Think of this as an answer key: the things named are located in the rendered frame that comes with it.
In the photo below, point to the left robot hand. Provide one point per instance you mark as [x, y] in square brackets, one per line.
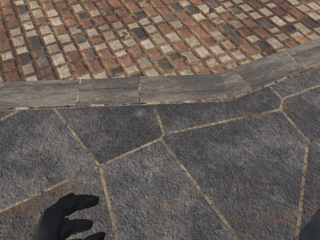
[53, 225]

